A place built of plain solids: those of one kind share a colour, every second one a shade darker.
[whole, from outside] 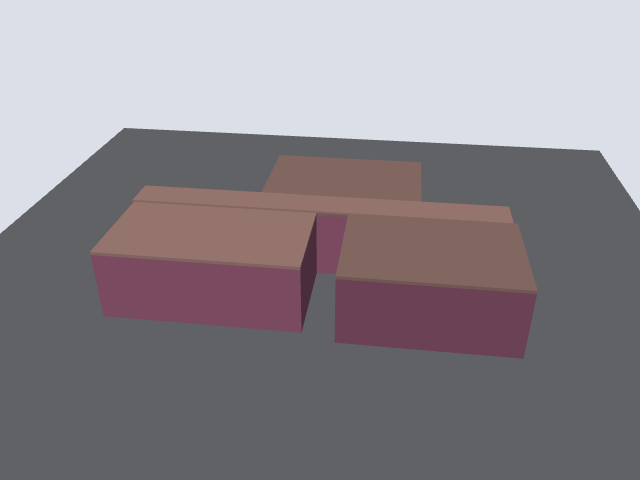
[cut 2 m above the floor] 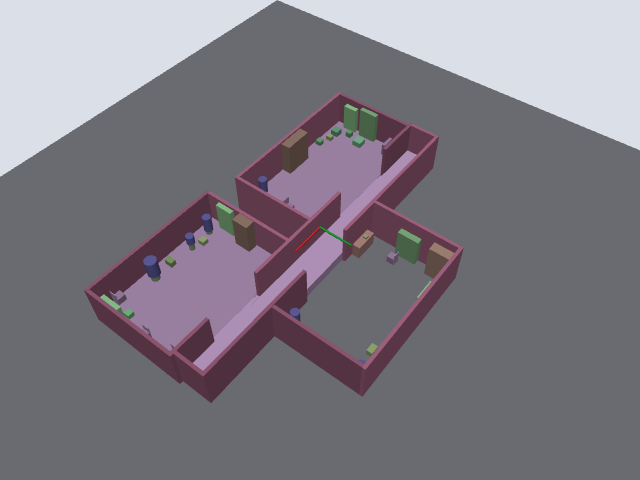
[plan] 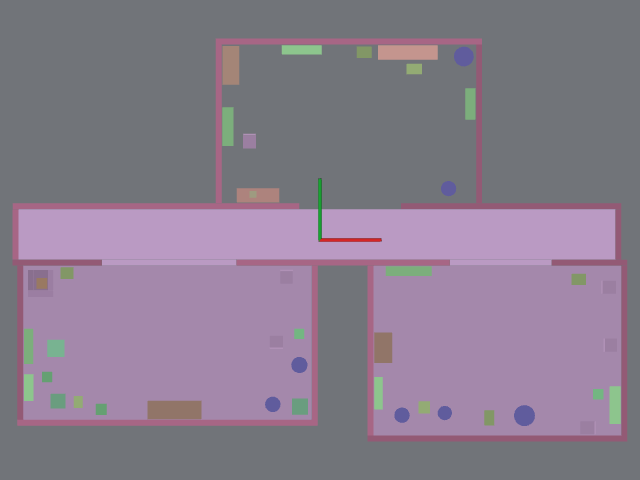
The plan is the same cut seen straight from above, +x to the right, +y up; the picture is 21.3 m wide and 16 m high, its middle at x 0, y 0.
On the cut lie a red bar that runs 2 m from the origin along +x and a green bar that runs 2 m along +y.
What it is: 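A storey of a split-level house; a hall and three lower rooms open beside it; the rooms' floors lie 0.65 m, 0.200 m and not at all below the hall's; a bare drop, one riser, a flush line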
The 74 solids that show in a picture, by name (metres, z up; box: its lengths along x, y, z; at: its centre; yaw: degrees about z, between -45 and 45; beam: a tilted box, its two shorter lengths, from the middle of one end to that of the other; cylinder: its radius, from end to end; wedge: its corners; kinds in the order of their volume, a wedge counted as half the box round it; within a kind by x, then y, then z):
{
 "floor_1": {"box": [9.62, 5.14, 0.5], "at": [-5.08, -3.42, 0.2]},
 "floor_2": {"box": [4.49, 0.2, 0.5], "at": [-5.03, -0.75, 0.2]},
 "floor_3": {"box": [19.89, 1.68, 0.7], "at": [-0.1, 0.19, 0.3]},
 "floor_4": {"box": [8.26, 5.66, 0.7], "at": [5.92, -3.69, 0.3]},
 "floor_5": {"box": [3.39, 0.2, 0.7], "at": [6.02, -0.75, 0.3]},
 "wall_1": {"box": [0.2, 1.68, 3.63], "at": [-10.15, 0.19, 1.77]},
 "wall_2": {"box": [0.2, 5.14, 3.63], "at": [-9.99, -3.42, 1.77]},
 "wall_3": {"box": [2.98, 0.2, 3.63], "at": [-8.76, -0.75, 1.77]},
 "wall_4": {"box": [9.56, 0.2, 3.63], "at": [-5.47, 1.13, 1.77]},
 "wall_5": {"box": [10.02, 0.2, 3.63], "at": [-5.08, -6.09, 1.77]},
 "wall_6": {"box": [0.2, 5.29, 3.63], "at": [-3.38, 3.87, 1.77]},
 "wall_7": {"box": [0.2, 5.14, 3.63], "at": [-0.17, -3.42, 1.77]},
 "wall_8": {"box": [7.11, 0.2, 3.63], "at": [0.77, -0.75, 1.77]},
 "wall_9": {"box": [8.88, 0.2, 3.63], "at": [0.96, 6.62, 1.77]},
 "wall_10": {"box": [0.2, 5.66, 3.63], "at": [1.69, -3.69, 1.77]},
 "wall_11": {"box": [0.2, 5.29, 3.63], "at": [5.31, 3.87, 1.77]},
 "wall_12": {"box": [8.66, 0.2, 3.63], "at": [5.92, -6.62, 1.77]},
 "wall_13": {"box": [7.35, 0.2, 3.63], "at": [6.37, 1.13, 1.77]},
 "wall_14": {"box": [2.53, 0.2, 3.63], "at": [8.98, -0.75, 1.77]},
 "wall_15": {"box": [0.2, 1.68, 3.63], "at": [9.95, 0.19, 1.77]},
 "wall_16": {"box": [0.2, 5.66, 3.63], "at": [10.15, -3.69, 1.77]},
 "roof_1": {"box": [10.02, 5.34, 0.16], "at": [-5.08, -3.52, 3.66]},
 "roof_2": {"box": [20.29, 1.88, 0.16], "at": [-0.1, 0.29, 3.66]},
 "roof_3": {"box": [20.49, 0.2, 0.16], "at": [0.0, -0.75, 3.66]},
 "roof_4": {"box": [8.88, 5.49, 0.16], "at": [0.96, 3.97, 3.66]},
 "roof_5": {"box": [8.66, 5.86, 0.16], "at": [5.92, -3.79, 3.66]},
 "case_1": {"box": [0.32, 0.9, 1.77], "at": [-9.71, -4.92, 1.33]},
 "case_2": {"box": [0.31, 1.18, 2.05], "at": [-9.71, -3.54, 1.47]},
 "case_3": {"box": [0.37, 1.29, 1.9], "at": [-3.07, 3.78, 0.9]},
 "case_4": {"box": [1.33, 0.31, 1.75], "at": [-0.61, 6.34, 0.82]},
 "case_5": {"box": [0.29, 1.09, 1.86], "at": [1.95, -5.11, 1.58]},
 "case_6": {"box": [1.54, 0.33, 1.37], "at": [2.96, -1.04, 1.33]},
 "case_7": {"box": [0.34, 1.06, 1.81], "at": [5.01, 4.53, 0.85]},
 "case_8": {"box": [0.38, 1.26, 1.47], "at": [9.84, -5.51, 1.38]},
 "wardrobe_1": {"box": [1.8, 0.61, 2.11], "at": [-4.85, -5.67, 1.5]},
 "wardrobe_2": {"box": [0.57, 1.29, 2.2], "at": [-2.97, 5.82, 1.05]},
 "wardrobe_3": {"box": [0.61, 1.02, 2.1], "at": [2.11, -3.59, 1.69]},
 "bush_1": {"cylinder": 0.26, "from": [-1.57, -5.48, 0.79], "to": [-1.57, -5.48, 1.75]},
 "bush_2": {"cylinder": 0.27, "from": [-0.69, -4.17, 0.8], "to": [-0.69, -4.17, 1.45]},
 "bush_3": {"cylinder": 0.26, "from": [2.73, -5.84, 0.95], "to": [2.73, -5.84, 1.97]},
 "bush_4": {"cylinder": 0.24, "from": [4.16, -5.77, 1.19], "to": [4.16, -5.77, 1.74]},
 "bush_5": {"cylinder": 0.25, "from": [4.29, 1.71, 0.3], "to": [4.29, 1.71, 1.34]},
 "bush_6": {"cylinder": 0.33, "from": [4.79, 6.12, 0.33], "to": [4.79, 6.12, 1.47]},
 "bush_7": {"cylinder": 0.35, "from": [6.82, -5.85, 1.1], "to": [6.82, -5.85, 2.18]},
 "sideboard_1": {"box": [1.41, 0.47, 0.93], "at": [-2.07, 1.49, 0.42]},
 "sideboard_2": {"box": [2.0, 0.49, 0.81], "at": [2.93, 6.25, 0.36]},
 "chair_1": {"box": [0.43, 0.44, 0.5], "at": [-2.35, 3.27, 0.2]},
 "chair_2": {"box": [0.43, 0.06, 0.84], "at": [-2.35, 3.52, 0.37]},
 "chair_3": {"box": [0.45, 0.39, 0.47], "at": [-1.46, -3.39, 0.68]},
 "chair_4": {"box": [0.43, 0.42, 0.46], "at": [-1.11, -1.25, 0.67]},
 "chair_5": {"box": [0.47, 0.44, 0.43], "at": [8.91, -6.26, 0.86]},
 "chair_6": {"box": [0.042, 0.44, 0.86], "at": [9.17, -6.26, 1.07]},
 "chair_7": {"box": [0.45, 0.44, 0.42], "at": [9.64, -1.57, 0.86]},
 "chair_8": {"box": [0.4, 0.44, 0.46], "at": [9.7, -3.51, 0.88]},
 "armchair_1": {"box": [0.17, 0.68, 0.59], "at": [-9.65, -1.34, 0.74]},
 "armchair_2": {"box": [0.85, 0.22, 0.83], "at": [-9.31, -1.79, 0.86]},
 "armchair_3": {"box": [0.5, 0.68, 0.44], "at": [-9.31, -1.34, 0.67]},
 "armchair_4": {"box": [0.17, 0.68, 0.59], "at": [-8.98, -1.34, 0.74]},
 "toybox_1": {"box": [0.43, 0.39, 0.33], "at": [-8.43, -1.1, 0.61]},
 "toybox_2": {"box": [0.3, 0.4, 0.31], "at": [-8.06, -5.4, 0.6]},
 "toybox_3": {"box": [0.5, 0.38, 0.39], "at": [1.47, 6.26, 0.15]},
 "toybox_4": {"box": [0.52, 0.35, 0.43], "at": [3.14, 5.7, 0.17]},
 "toybox_5": {"box": [0.38, 0.41, 0.3], "at": [3.48, -5.58, 0.8]},
 "toybox_6": {"box": [0.33, 0.5, 0.36], "at": [5.64, -5.93, 0.83]},
 "toybox_7": {"box": [0.49, 0.38, 0.33], "at": [8.63, -1.32, 0.81]},
 "pouf_1": {"box": [0.58, 0.58, 0.37], "at": [-8.8, -3.61, 0.63]},
 "pouf_2": {"box": [0.5, 0.5, 0.37], "at": [-8.73, -5.37, 0.63]},
 "pouf_3": {"box": [0.54, 0.55, 0.43], "at": [-0.67, -5.56, 0.66]},
 "basket_1": {"box": [0.35, 0.35, 0.35], "at": [-9.1, -4.57, 0.62]},
 "basket_2": {"box": [0.37, 0.37, 0.31], "at": [-7.29, -5.65, 0.6]},
 "basket_3": {"box": [0.34, 0.34, 0.3], "at": [-0.69, -3.13, 0.59]},
 "basket_4": {"box": [0.36, 0.36, 0.31], "at": [9.28, -5.14, 0.8]},
 "cushion_1": {"box": [0.37, 0.36, 0.11], "at": [-9.27, -1.45, 0.94]},
 "books_1": {"box": [0.24, 0.23, 0.12], "at": [-2.23, 1.52, 0.94]}
}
